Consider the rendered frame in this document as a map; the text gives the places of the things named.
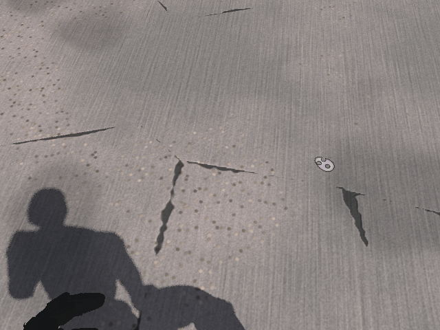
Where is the left robot hand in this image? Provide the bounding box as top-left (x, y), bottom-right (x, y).
top-left (23, 292), bottom-right (105, 330)

